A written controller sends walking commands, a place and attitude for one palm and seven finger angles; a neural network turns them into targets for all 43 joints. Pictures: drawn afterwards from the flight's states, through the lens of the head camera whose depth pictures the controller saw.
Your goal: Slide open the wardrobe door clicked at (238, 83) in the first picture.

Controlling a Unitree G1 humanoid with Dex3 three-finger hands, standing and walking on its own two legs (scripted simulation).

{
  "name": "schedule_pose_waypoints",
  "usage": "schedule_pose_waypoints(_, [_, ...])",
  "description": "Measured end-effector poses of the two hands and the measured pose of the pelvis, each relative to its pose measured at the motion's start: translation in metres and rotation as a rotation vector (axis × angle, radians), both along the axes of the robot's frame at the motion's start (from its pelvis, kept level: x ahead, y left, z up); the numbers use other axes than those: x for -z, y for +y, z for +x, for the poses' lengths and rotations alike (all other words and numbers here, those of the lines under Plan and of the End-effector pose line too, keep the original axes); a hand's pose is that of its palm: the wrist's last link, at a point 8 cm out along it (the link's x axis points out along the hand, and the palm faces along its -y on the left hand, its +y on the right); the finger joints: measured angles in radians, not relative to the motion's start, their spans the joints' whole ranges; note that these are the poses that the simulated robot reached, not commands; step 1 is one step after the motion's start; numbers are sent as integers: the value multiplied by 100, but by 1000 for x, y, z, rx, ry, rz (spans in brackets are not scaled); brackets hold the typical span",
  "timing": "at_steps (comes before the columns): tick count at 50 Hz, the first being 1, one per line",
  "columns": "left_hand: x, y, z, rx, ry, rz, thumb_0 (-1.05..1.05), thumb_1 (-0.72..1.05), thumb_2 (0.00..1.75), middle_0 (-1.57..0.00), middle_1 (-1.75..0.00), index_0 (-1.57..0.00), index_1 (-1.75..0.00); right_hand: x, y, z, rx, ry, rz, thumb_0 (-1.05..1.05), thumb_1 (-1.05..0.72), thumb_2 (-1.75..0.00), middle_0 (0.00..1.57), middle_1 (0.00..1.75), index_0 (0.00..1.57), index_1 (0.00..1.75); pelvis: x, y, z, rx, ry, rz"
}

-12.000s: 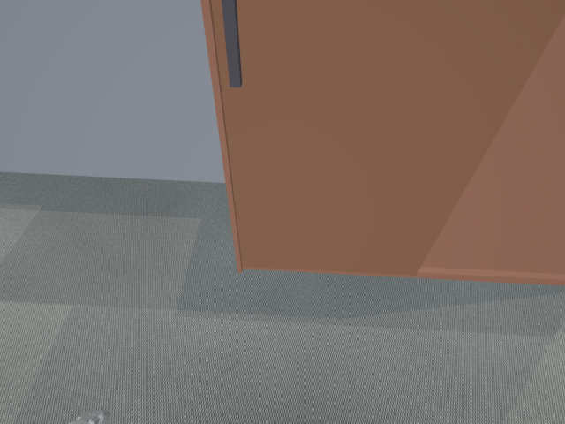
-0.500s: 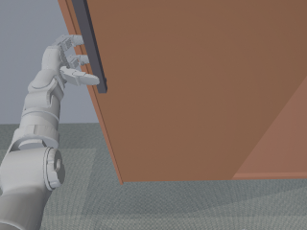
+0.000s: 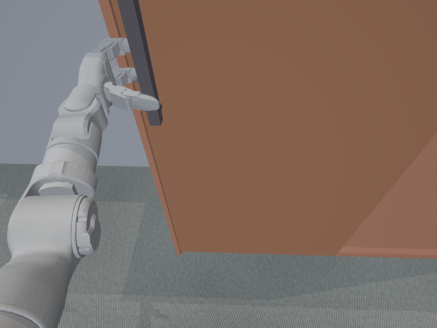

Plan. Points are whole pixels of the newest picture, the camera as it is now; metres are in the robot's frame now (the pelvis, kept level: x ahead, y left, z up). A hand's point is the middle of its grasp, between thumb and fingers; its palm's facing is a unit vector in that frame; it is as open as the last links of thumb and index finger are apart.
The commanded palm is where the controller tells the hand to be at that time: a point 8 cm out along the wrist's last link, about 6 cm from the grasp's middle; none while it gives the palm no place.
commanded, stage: slide the fingers in behind the handle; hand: left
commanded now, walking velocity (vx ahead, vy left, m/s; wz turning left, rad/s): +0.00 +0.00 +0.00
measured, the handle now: (143, 48) +0.54 +0.15 +0.25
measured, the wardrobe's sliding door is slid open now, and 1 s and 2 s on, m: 0.00 0.00 0.00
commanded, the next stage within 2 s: grip the handle and tug to test in 0.82 s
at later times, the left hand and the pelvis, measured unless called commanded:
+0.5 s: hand (151, 79) +0.48 +0.13 +0.23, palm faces -0.01 -1.00 +0.01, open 14.1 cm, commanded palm +0.46 +0.18 +0.22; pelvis +0.01 +0.00 +0.00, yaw -2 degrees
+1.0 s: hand (149, 79) +0.48 +0.14 +0.23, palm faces +0.00 -1.00 +0.01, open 13.9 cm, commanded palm +0.46 +0.18 +0.22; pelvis +0.01 +0.00 +0.00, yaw -2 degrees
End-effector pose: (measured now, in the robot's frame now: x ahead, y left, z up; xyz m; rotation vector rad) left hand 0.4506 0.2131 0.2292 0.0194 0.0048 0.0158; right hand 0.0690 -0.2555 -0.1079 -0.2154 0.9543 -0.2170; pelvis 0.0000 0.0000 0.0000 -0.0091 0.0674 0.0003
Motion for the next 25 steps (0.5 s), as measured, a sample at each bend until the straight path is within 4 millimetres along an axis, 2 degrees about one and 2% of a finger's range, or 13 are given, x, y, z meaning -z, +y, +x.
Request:
schedule_pose_waypoints(6, [0, -26, 6, 61, -23, -19, -1, -50, 30, -28, -120, -28, -121, 2, 0, -8, 23, 8, 12, 1, -90, -90, 20, 30, 20, 29, 0, 2, 4, 15, 5, 2])
schedule_pose_waypoints(15, [4, -29, 8, 13, -15, -26, -1, -50, 30, -28, -120, -28, -120, 2, 2, -7, 51, -2, 32, 1, -90, -90, 20, 30, 20, 29, -1, 0, 6, 34, -4, 4])
schedule_pose_waypoints(25, [3, -27, 5, 21, -11, -33, -1, -50, 30, -27, -120, -27, -119, -3, -2, 8, 47, -28, 20, 1, -90, -90, 20, 30, 20, 29, -2, -2, 8, 36, -13, 2])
